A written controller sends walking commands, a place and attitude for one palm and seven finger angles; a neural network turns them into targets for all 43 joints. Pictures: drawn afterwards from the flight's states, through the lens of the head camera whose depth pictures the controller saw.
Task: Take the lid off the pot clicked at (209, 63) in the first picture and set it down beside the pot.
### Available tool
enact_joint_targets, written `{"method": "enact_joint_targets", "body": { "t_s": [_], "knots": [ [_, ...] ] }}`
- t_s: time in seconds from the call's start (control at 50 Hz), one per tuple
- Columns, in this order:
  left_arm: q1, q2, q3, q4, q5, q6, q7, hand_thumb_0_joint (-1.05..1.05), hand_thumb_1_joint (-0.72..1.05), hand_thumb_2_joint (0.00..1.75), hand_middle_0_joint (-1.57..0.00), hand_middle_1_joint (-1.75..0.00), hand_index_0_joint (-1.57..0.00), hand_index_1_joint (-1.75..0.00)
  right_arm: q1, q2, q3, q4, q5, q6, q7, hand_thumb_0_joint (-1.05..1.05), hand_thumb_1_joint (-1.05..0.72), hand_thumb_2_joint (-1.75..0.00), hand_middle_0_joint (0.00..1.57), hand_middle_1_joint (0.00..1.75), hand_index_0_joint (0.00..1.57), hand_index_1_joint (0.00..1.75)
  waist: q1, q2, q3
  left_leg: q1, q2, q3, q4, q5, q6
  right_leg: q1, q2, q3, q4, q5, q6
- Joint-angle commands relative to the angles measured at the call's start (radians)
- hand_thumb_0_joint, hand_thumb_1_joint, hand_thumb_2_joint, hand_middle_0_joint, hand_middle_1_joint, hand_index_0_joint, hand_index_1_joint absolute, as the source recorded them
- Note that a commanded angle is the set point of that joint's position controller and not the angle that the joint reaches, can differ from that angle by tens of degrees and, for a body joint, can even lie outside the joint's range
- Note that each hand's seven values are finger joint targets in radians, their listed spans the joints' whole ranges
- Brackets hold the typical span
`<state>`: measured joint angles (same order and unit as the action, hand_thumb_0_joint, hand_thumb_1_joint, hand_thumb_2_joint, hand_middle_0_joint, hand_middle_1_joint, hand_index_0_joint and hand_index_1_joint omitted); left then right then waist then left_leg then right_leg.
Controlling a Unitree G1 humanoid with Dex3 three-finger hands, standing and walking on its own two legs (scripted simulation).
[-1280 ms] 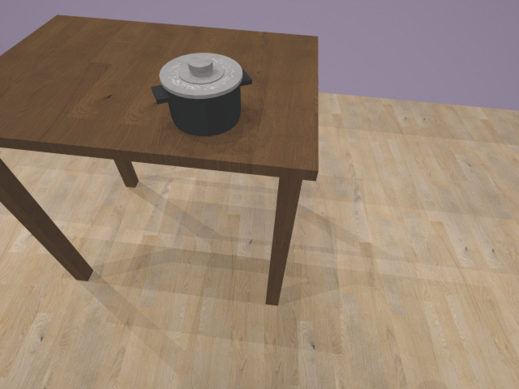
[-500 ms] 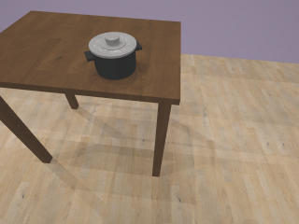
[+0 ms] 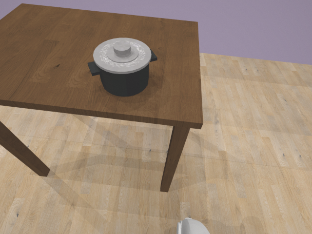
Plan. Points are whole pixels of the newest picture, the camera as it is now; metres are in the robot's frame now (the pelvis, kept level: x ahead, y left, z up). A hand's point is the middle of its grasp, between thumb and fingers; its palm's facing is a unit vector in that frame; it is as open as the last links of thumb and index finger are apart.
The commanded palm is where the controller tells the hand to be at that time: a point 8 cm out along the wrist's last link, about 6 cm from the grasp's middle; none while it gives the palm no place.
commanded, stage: come to a stop and stand still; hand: left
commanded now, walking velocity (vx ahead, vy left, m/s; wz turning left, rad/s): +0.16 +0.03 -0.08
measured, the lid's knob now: (122, 47) +0.57 +0.14 +0.15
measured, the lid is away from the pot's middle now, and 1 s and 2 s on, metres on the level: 0.00 0.00 0.00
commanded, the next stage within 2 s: look again from close up in 1.76 s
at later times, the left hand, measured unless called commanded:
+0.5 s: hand (88, 218) +0.18 +0.21 -0.19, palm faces +0.00 -0.98 -0.22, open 7.3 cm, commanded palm none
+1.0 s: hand out of the picture +0.09 +0.20 -0.19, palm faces -0.03 -0.97 -0.24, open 7.4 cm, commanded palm none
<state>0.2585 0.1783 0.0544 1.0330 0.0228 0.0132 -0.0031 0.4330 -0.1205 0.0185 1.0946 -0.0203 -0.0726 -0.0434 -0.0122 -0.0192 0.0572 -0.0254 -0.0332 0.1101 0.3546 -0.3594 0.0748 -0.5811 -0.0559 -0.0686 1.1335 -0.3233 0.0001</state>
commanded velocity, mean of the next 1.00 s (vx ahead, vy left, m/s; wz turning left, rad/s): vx -0.07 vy -0.04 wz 0.00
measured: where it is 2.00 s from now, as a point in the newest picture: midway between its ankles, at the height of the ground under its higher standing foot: outside the picture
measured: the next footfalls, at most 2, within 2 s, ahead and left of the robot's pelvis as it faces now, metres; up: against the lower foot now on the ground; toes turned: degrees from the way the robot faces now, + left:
right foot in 0.18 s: +0.20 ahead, -0.11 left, +0.00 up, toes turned -6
left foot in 0.52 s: +0.16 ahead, +0.12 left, +0.00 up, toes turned +1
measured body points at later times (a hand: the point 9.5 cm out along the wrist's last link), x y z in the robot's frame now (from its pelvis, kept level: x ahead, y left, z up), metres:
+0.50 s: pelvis +0.09 +0.02 -0.02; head +0.14 +0.04 +0.43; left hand +0.18 +0.26 -0.17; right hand +0.19 -0.22 -0.15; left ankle +0.12 +0.16 -0.72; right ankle +0.16 -0.10 -0.74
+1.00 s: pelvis +0.07 +0.01 -0.02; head +0.10 +0.00 +0.43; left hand +0.10 +0.25 -0.17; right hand +0.09 -0.24 -0.17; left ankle +0.12 +0.12 -0.74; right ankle +0.05 -0.12 -0.74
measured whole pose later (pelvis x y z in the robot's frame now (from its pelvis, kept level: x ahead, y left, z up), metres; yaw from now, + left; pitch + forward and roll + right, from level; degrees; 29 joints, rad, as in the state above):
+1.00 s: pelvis +0.07 +0.01 -0.02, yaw -1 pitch +0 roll -2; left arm 0.30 0.16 0.01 1.01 0.02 0.01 0.03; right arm 0.28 -0.23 -0.04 0.96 -0.01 0.03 0.00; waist -0.04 0.07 0.06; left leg -0.40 0.05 0.02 0.72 -0.32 0.01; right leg -0.26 0.01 0.00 0.65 -0.39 0.02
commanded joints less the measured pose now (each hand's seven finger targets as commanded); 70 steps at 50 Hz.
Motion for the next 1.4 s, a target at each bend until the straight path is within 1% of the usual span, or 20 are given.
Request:
{"method": "enact_joint_targets", "body": {
  "t_s": [0.0, 0.12, 0.14, 0.16, 0.2, 0.46, 0.5, 0.52, 0.62, 0.8, 0.82, 0.84, 0.88, 0.92, 0.96, 1.0, 1.02, 1.06, 1.14, 1.38],
  "knots": [
    [-0.112, 0.01, -0.01, -0.13, -0.006, -0.026, -0.011, 0.0, 0.9, 0.9, -0.2, -0.3, -0.2, -0.3, 0.102, -0.131, -0.029, 0.001, 0.001, -0.014, -0.013, 0.0, -0.9, -0.9, 0.2, 0.3, 0.2, 0.3, -0.02, 0.133, 0.065, 0.048, 0.23, -0.093, -0.109, 0.826, 0.074, -0.057, -0.001, -0.061, -0.263, 0.063, -0.01],
    [0.114, 0.062, 0.004, -0.075, 0.001, -0.047, 0.018, 0.0, 0.9, 0.9, -0.2, -0.3, -0.2, -0.3, 0.065, -0.164, -0.053, 0.006, 0.013, 0.012, -0.011, 0.0, -0.9, -0.9, 0.2, 0.3, 0.2, 0.3, 0.089, 0.074, -0.085, -0.016, 0.212, -0.07, 0.252, 0.962, -0.002, 0.434, 0.063, -0.06, -0.621, 0.3, -0.059],
    [0.208, 0.129, 0.02, -0.047, 0.006, -0.059, 0.034, 0.0, 0.9, 0.9, -0.2, -0.3, -0.2, -0.3, 0.076, -0.146, -0.056, -0.004, 0.024, 0.016, -0.007, 0.0, -0.9, -0.9, 0.2, 0.3, 0.2, 0.3, 0.122, -0.017, -0.16, -0.222, 0.134, -0.059, 0.478, 0.707, -0.047, 0.668, -0.098, 0.138, -0.586, 0.691, -0.141],
    [0.248, 0.196, 0.033, -0.037, 0.0, -0.063, 0.045, 0.0, 0.9, 0.9, -0.2, -0.3, -0.2, -0.3, 0.104, -0.103, -0.06, -0.021, 0.035, 0.018, -0.009, 0.0, -0.9, -0.9, 0.2, 0.3, 0.2, 0.3, 0.098, -0.11, -0.24, -0.37, -0.006, -0.035, 0.762, -0.132, -0.09, 0.771, -0.376, 0.42, -0.633, 1.208, -0.293],
    [0.15, 0.183, 0.027, -0.068, -0.004, -0.044, 0.062, 0.0, 0.9, 0.9, -0.2, -0.3, -0.2, -0.3, 0.017, -0.083, -0.067, -0.046, 0.031, 0.056, -0.016, 0.0, -0.9, -0.9, 0.2, 0.3, 0.2, 0.3, 0.082, -0.108, -0.197, -0.374, 0.038, -0.158, 0.89, -0.29, -0.076, 0.568, -0.401, 0.403, -0.678, 1.108, -0.354],
    [-0.102, 0.179, 0.04, -0.208, 0.007, 0.021, 0.042, 0.0, 0.9, 0.9, -0.2, -0.3, -0.2, -0.3, -0.04, -0.109, -0.088, -0.129, 0.013, 0.085, 0.022, 0.0, -0.9, -0.9, 0.2, 0.3, 0.2, 0.3, -0.051, -0.126, -0.122, -0.132, 0.044, -0.041, 0.211, 0.136, -0.109, 0.163, -0.147, 0.127, -0.624, 0.248, -0.1],
    [-0.001, 0.07, 0.021, -0.22, -0.006, 0.037, 0.037, 0.0, 0.9, 0.9, -0.2, -0.3, -0.2, -0.3, -0.091, -0.271, -0.115, -0.185, -0.006, 0.069, 0.019, 0.0, -0.9, -0.9, 0.2, 0.3, 0.2, 0.3, -0.031, 0.35, -0.065, -0.201, 0.411, -0.508, -0.107, 0.156, 0.021, 0.009, 0.077, 0.007, -0.268, -0.272, 0.025],
    [-0.023, 0.113, 0.024, -0.236, -0.004, 0.038, 0.034, 0.0, 0.9, 0.9, -0.2, -0.3, -0.2, -0.3, -0.147, -0.318, -0.115, -0.233, -0.018, 0.077, 0.014, 0.0, -0.9, -0.9, 0.2, 0.3, 0.2, 0.3, -0.033, 0.257, -0.016, -0.398, 0.497, -0.61, -0.158, 0.064, 0.125, 0.069, 0.065, 0.104, -0.095, -0.264, 0.019],
    [0.059, 0.134, 0.043, -0.149, 0.004, 0.034, 0.006, 0.0, 0.9, 0.9, -0.2, -0.3, -0.2, -0.3, -0.254, -0.233, -0.081, -0.235, -0.011, 0.061, -0.004, 0.0, -0.9, -0.9, 0.2, 0.3, 0.2, 0.3, 0.021, 0.178, -0.063, -0.246, 0.294, -0.302, -0.098, 0.191, 0.051, 0.037, 0.056, 0.137, 0.076, -0.041, 0.04],
    [0.046, 0.087, 0.005, -0.117, -0.017, 0.014, 0.005, 0.0, 0.9, 0.9, -0.2, -0.3, -0.2, -0.3, -0.12, -0.255, -0.095, -0.14, -0.006, 0.076, 0.003, 0.0, -0.9, -0.9, 0.2, 0.3, 0.2, 0.3, -0.032, 0.222, -0.096, -0.113, 0.294, -0.305, -0.048, 0.381, 0.051, 0.277, 0.052, 0.046, -0.506, -0.157, 0.014],
    [0.201, 0.115, -0.005, -0.045, -0.005, -0.008, 0.036, 0.0, 0.9, 0.9, -0.2, -0.3, -0.2, -0.3, -0.25, -0.3, -0.106, -0.179, 0.012, 0.068, 0.006, 0.0, -0.9, -0.9, 0.2, 0.3, 0.2, 0.3, 0.079, 0.134, -0.119, -0.194, 0.245, -0.157, 0.197, 0.39, -0.028, 0.333, 0.002, 0.12, -0.718, 0.049, -0.012],
    [0.154, 0.173, -0.001, -0.089, 0.008, -0.017, 0.038, 0.0, 0.9, 0.9, -0.2, -0.3, -0.2, -0.3, -0.248, -0.148, -0.076, -0.235, 0.013, 0.078, 0.03, 0.0, -0.9, -0.9, 0.2, 0.3, 0.2, 0.3, 0.048, -0.171, -0.025, -0.406, 0.072, -0.038, 0.348, -0.03, -0.076, 0.288, -0.1, 0.302, -0.887, -0.073, -0.04],
    [0.02, 0.203, -0.016, -0.118, 0.018, -0.031, 0.036, 0.0, 0.9, 0.9, -0.2, -0.3, -0.2, -0.3, -0.117, -0.121, -0.069, -0.222, 0.002, 0.082, 0.053, 0.0, -0.9, -0.9, 0.2, 0.3, 0.2, 0.3, -0.071, -0.007, -0.132, -0.318, 0.042, -0.036, 0.512, -0.045, -0.077, 0.294, -0.119, 0.249, -0.782, 0.127, -0.118],
    [0.013, 0.173, -0.003, -0.117, -0.003, -0.042, 0.045, 0.0, 0.9, 0.9, -0.2, -0.3, -0.2, -0.3, -0.127, -0.142, -0.063, -0.228, 0.008, 0.081, 0.044, 0.0, -0.9, -0.9, 0.2, 0.3, 0.2, 0.3, -0.026, -0.357, -0.109, -0.367, 0.058, -0.065, 0.474, -0.05, -0.078, 0.313, -0.11, 0.258, -0.734, 0.217, -0.142],
    [-0.008, 0.115, -0.023, -0.109, -0.003, -0.032, 0.055, 0.0, 0.9, 0.9, -0.2, -0.3, -0.2, -0.3, -0.08, -0.137, -0.06, -0.191, 0.011, 0.065, 0.035, 0.0, -0.9, -0.9, 0.2, 0.3, 0.2, 0.3, -0.055, -0.222, -0.054, -0.205, 0.085, -0.078, 0.242, 0.077, -0.066, 0.213, -0.09, 0.172, -0.651, 0.184, -0.101],
    [0.045, 0.088, -0.023, -0.097, -0.011, -0.009, 0.05, 0.0, 0.9, 0.9, -0.2, -0.3, -0.2, -0.3, -0.074, -0.185, -0.061, -0.163, -0.005, 0.053, 0.035, 0.0, -0.9, -0.9, 0.2, 0.3, 0.2, 0.3, -0.019, 0.327, -0.016, -0.212, 0.209, -0.289, 0.03, 0.079, -0.016, 0.177, 0.049, 0.06, -0.49, -0.162, -0.032],
    [0.075, 0.077, -0.028, -0.088, -0.013, -0.005, 0.05, 0.0, 0.9, 0.9, -0.2, -0.3, -0.2, -0.3, -0.097, -0.2, -0.065, -0.161, -0.005, 0.061, 0.029, 0.0, -0.9, -0.9, 0.2, 0.3, 0.2, 0.3, -0.002, 0.396, 0.041, -0.334, 0.25, -0.384, -0.059, -0.021, 0.031, 0.22, 0.079, 0.029, -0.451, -0.211, -0.017],
    [0.115, 0.065, -0.034, -0.057, -0.01, -0.013, 0.044, 0.0, 0.9, 0.9, -0.2, -0.3, -0.2, -0.3, -0.157, -0.18, -0.059, -0.165, 0.002, 0.067, 0.025, 0.0, -0.9, -0.9, 0.2, 0.3, 0.2, 0.3, 0.045, 0.087, 0.083, -0.457, 0.2, -0.303, -0.008, -0.073, 0.024, 0.323, 0.061, 0.061, -0.559, -0.069, -0.031],
    [0.07, 0.114, -0.028, -0.065, -0.012, -0.035, 0.041, 0.0, 0.9, 0.9, -0.2, -0.3, -0.2, -0.3, -0.116, -0.12, -0.055, -0.137, 0.007, 0.065, 0.025, 0.0, -0.9, -0.9, 0.2, 0.3, 0.2, 0.3, 0.0, -0.056, 0.038, -0.28, 0.082, -0.121, 0.171, 0.033, -0.057, 0.217, -0.046, 0.225, -0.762, -0.106, -0.073],
    [0.1, 0.108, -0.017, -0.042, -0.011, -0.045, 0.047, 0.0, 0.9, 0.9, -0.2, -0.3, -0.2, -0.3, -0.101, -0.119, -0.045, -0.063, 0.012, 0.044, 0.017, 0.0, -0.9, -0.9, 0.2, 0.3, 0.2, 0.3, 0.011, -0.002, -0.031, -0.197, 0.124, -0.122, 0.157, 0.304, -0.059, 0.352, -0.033, 0.159, -0.698, 0.261, -0.054]
  ]
}}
